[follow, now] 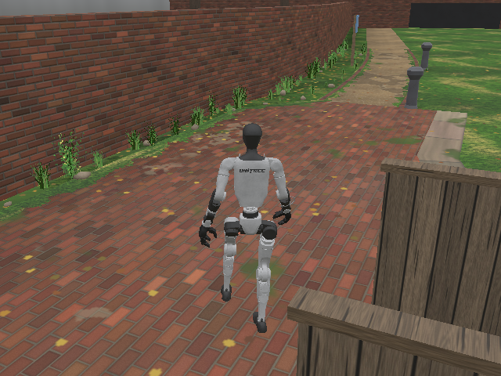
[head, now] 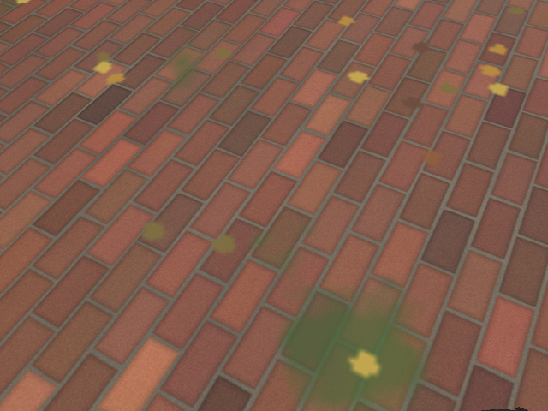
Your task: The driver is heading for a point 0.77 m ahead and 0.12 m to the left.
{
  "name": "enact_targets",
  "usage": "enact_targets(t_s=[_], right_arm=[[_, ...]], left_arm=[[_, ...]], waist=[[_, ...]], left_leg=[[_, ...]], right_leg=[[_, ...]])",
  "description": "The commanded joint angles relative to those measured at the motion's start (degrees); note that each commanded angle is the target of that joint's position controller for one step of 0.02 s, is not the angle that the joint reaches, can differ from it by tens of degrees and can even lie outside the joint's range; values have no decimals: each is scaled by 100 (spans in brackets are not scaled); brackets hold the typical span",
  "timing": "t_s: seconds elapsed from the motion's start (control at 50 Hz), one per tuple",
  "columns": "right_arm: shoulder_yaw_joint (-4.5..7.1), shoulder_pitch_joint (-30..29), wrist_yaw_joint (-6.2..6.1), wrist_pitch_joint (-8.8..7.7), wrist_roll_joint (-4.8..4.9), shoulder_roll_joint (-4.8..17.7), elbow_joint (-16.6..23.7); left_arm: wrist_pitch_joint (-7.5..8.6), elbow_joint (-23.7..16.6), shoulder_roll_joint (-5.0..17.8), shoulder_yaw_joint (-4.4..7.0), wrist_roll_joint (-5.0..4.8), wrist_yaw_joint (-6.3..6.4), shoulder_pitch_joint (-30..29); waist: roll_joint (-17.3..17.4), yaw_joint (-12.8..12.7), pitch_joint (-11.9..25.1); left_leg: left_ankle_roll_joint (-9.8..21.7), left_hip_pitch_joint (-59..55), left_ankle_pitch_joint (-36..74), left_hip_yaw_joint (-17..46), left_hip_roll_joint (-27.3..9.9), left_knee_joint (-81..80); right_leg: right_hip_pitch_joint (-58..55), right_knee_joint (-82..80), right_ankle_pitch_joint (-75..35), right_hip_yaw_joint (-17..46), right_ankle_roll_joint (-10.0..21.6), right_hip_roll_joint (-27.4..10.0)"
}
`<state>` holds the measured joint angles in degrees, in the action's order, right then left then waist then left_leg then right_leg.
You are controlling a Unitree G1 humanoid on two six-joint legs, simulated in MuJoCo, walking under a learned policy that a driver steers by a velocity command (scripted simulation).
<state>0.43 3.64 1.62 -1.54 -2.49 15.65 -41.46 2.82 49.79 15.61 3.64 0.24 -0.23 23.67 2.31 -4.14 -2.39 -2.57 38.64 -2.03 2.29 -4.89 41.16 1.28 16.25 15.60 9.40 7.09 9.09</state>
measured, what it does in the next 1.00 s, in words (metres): walks ahead: left foot, then right foot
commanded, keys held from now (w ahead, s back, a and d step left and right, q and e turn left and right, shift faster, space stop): no key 1.00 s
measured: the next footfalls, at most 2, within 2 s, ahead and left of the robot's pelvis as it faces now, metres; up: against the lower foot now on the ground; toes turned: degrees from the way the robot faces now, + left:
left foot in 0.12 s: +0.26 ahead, +0.12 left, +0.00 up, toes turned -4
right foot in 0.52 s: +0.21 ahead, -0.08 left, +0.00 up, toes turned -4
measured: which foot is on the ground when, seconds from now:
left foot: up 0.00-0.10, down 0.12-1.00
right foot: down 0.00-0.12, up 0.14-0.50, down 0.52-1.00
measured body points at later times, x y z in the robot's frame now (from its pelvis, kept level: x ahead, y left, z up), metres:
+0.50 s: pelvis +0.16 +0.04 +0.00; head +0.18 +0.04 +0.45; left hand +0.29 +0.27 -0.14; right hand +0.18 -0.22 -0.14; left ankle +0.22 +0.12 -0.74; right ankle +0.17 -0.08 -0.73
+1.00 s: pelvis +0.18 +0.02 +0.00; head +0.18 +0.02 +0.45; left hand +0.22 +0.26 -0.15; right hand +0.16 -0.21 -0.15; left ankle +0.22 +0.12 -0.74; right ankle +0.17 -0.08 -0.74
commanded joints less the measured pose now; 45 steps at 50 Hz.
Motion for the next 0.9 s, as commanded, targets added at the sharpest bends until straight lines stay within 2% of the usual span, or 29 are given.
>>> enact_targets(t_s=[0.02,0.06,0.08,0.1,0.12,0.14,0.16,0.18,0.2,0.22,0.24,0.28,0.32,0.36,0.42,0.46,0.5,0.52,0.54,0.56,0.58,0.62,0.64,0.72,0.9], right_arm=[[66,-782,-3,-158,43,445,644],[104,-215,-59,-233,38,550,464],[165,337,-117,-277,34,696,271],[206,1037,-179,-364,16,795,90],[258,1779,-255,-451,-67,1070,1],[377,1921,-236,-393,-114,1513,27],[398,1865,-188,-273,137,1218,71],[272,1403,-184,-272,189,740,109],[164,1058,-172,-279,174,383,100],[111,985,-179,-293,172,257,37],[100,1016,-193,-295,197,268,-72],[109,1009,-166,-336,169,357,-207],[89,875,-156,-358,119,373,-273],[72,835,-154,-324,104,384,-368],[106,1030,-152,-190,114,494,-513],[136,1072,-164,-62,128,564,-574],[110,1067,-204,39,149,492,-610],[81,1173,-211,48,128,380,-634],[42,1408,-188,51,157,170,-602],[22,1694,-198,108,233,27,-789],[46,1627,-217,138,213,137,-907],[88,1589,-219,137,184,245,-1049],[113,1578,-209,131,160,306,-1096],[74,1557,-241,88,175,138,-1348],[55,1579,-315,117,175,28,-1773]], left_arm=[[35,-194,951,220,45,96,353],[35,-207,942,203,56,147,174],[60,-208,980,203,57,148,96],[102,-206,1012,199,-11,120,-43],[153,-362,746,126,-85,89,-33],[105,-342,91,10,-319,148,1078],[21,-190,742,90,-47,218,1102],[-25,-156,781,121,23,197,574],[-52,-224,698,90,65,158,196],[-111,-245,607,70,77,100,-10],[-210,-216,510,54,123,41,39],[-337,-125,358,14,122,3,185],[-394,-86,272,-32,110,6,114],[-435,-79,182,-102,129,30,-134],[-507,-45,182,-178,116,61,-539],[-515,-10,204,-204,119,86,-698],[-443,56,185,-244,162,134,-762],[-379,58,307,-247,207,174,-776],[-302,14,646,-212,234,220,-890],[-272,131,590,-233,79,195,-1101],[-230,135,311,-308,51,166,-1317],[-201,288,260,-312,37,179,-1245],[-191,375,256,-311,18,204,-1139],[-186,634,189,-294,5,214,-898],[-195,1054,77,-309,9,249,-747]], waist=[[-589,-69,-42],[-659,178,128],[-696,383,379],[-576,787,688],[-231,1013,1351],[1324,570,2381],[566,597,2623],[126,524,1764],[-30,467,1200],[140,448,895],[327,354,743],[385,195,782],[399,90,831],[528,95,800],[685,304,781],[611,346,612],[306,262,296],[-5,272,201],[-664,516,185],[-1116,728,112],[-921,755,-18],[-861,674,-102],[-795,634,-146],[-346,520,-51],[-196,490,-15]], left_leg=[[125,-181,93,-203,362,-593],[331,-1259,-25,-222,602,-1093],[453,-1951,-46,-254,758,-1232],[593,-2868,640,-251,621,-1704],[809,-4289,1892,516,-383,-1441],[1886,-5962,4960,2629,-2410,-964],[2073,-5498,4595,3177,-2251,-1220],[1907,-4648,4158,2350,-1855,-1510],[1672,-4091,3930,1704,-1497,-1693],[1523,-3742,3856,1270,-1229,-1892],[1405,-3283,3729,948,-1018,-2085],[1417,-2832,3867,580,-850,-2224],[1464,-2594,3794,310,-788,-2291],[1425,-2404,3292,138,-693,-2345],[1388,-2243,1514,263,-635,-2462],[1351,-2035,-62,483,-630,-2501],[1075,-1537,-1271,601,-526,-2408],[831,-1336,-1536,635,-449,-2289],[586,-1286,-1775,284,-23,-1868],[466,-2442,-1619,-156,359,-1866],[423,-2955,-1201,-66,293,-1934],[427,-3082,-863,55,154,-2027],[460,-2951,-799,114,96,-2059],[448,-2717,-791,161,50,-2238],[485,-2863,-677,205,-4,-2266]], right_leg=[[-155,148,-3410,1026,480,-1494],[-51,632,-4407,916,145,-1408],[-62,1167,-5075,894,-13,-1309],[110,2063,-5048,695,-168,-1070],[913,3355,-3269,546,-302,-776],[2379,5506,2008,-128,-542,191],[2640,6055,1839,-79,-486,-39],[2677,6003,1323,14,-546,-219],[2775,5686,1107,-82,-597,-403],[2772,5420,1015,-94,-642,-534],[2451,5161,881,-151,-686,-572],[1967,4854,697,-278,-739,-475],[1771,4280,596,-374,-772,-506],[1534,3435,452,-543,-781,-635],[1138,2561,266,-809,-761,-746],[930,2012,209,-916,-701,-757],[415,933,-219,-850,-556,-815],[222,488,-442,-348,-464,-1185],[346,56,-607,651,-273,-1978],[1644,-168,-278,783,-10,-2226],[1987,-243,192,581,-144,-1927],[1909,-230,437,232,-387,-1509],[1736,-168,198,136,-409,-1432],[1202,70,-386,-4,-344,-1399],[1100,146,-662,-139,-349,-1337]])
